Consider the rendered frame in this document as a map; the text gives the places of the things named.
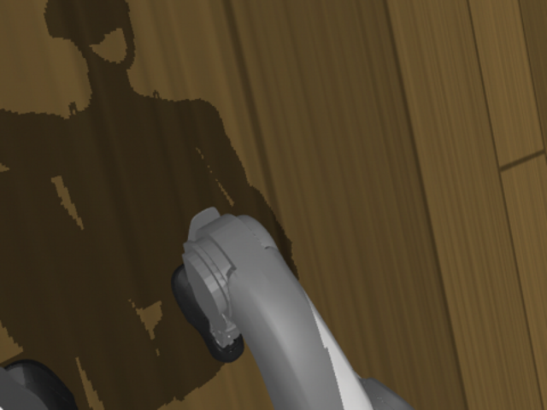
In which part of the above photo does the right robot hand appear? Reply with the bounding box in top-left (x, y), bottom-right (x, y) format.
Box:
top-left (356, 373), bottom-right (415, 410)

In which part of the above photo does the left robot foot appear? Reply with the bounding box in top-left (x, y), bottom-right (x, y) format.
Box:
top-left (4, 360), bottom-right (79, 410)

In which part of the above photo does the right robot foot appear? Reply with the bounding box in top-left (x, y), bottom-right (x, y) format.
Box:
top-left (171, 264), bottom-right (244, 363)

